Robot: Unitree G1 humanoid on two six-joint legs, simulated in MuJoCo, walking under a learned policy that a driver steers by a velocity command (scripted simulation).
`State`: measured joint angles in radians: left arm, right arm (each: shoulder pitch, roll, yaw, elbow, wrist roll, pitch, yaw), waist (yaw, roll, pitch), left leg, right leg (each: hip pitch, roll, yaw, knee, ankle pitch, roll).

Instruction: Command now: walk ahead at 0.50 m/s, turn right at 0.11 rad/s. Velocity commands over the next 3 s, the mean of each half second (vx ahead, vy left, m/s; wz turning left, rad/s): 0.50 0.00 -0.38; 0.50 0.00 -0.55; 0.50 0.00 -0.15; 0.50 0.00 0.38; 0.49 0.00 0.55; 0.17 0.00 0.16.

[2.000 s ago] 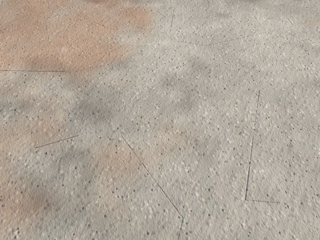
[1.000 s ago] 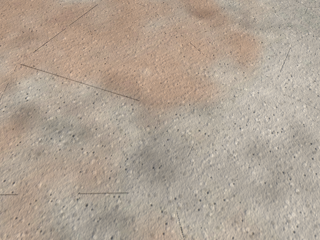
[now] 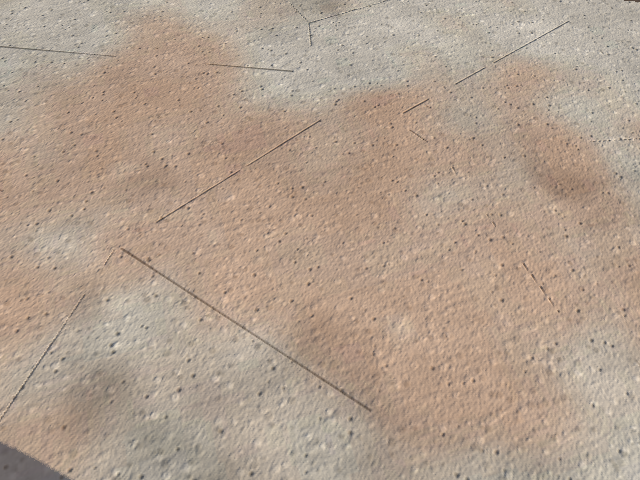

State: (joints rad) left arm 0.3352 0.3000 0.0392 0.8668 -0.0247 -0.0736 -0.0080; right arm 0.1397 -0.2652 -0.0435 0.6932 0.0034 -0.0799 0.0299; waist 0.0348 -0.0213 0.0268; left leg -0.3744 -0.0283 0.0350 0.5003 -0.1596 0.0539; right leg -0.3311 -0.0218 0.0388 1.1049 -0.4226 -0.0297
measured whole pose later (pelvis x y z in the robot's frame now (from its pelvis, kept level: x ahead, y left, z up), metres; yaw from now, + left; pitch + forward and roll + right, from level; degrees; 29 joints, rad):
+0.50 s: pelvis +0.27 -0.06 -0.02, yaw -14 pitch +2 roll +1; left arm 0.10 0.28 0.06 0.69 -0.02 -0.05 -0.05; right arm 0.30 -0.29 -0.05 0.85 0.00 -0.06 -0.01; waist -0.03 -0.01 0.05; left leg -0.15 0.04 0.08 0.98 -0.48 -0.01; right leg -0.50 0.04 -0.04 0.63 -0.18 -0.11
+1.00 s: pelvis +0.56 -0.11 -0.01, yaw -31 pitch +2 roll +1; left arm 0.36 0.30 0.06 0.74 -0.03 -0.03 0.02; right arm 0.11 -0.27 -0.05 0.72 0.00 -0.12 0.02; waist 0.04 -0.03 0.00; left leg -0.41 -0.04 -0.01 0.54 -0.16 0.02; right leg -0.29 0.08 0.16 1.07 -0.48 -0.03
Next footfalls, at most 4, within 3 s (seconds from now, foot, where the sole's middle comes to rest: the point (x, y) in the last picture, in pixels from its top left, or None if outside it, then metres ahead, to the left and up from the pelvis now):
0.44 right None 0.38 -0.16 -0.77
0.92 left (367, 370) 0.71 -0.07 -0.77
1.40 right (521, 351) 0.78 -0.43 -0.77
1.94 left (476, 226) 1.16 -0.37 -0.77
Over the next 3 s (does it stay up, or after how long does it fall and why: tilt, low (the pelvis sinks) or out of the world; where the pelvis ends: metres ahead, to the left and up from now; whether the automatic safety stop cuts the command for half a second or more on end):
stays up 1.40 -0.50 0.00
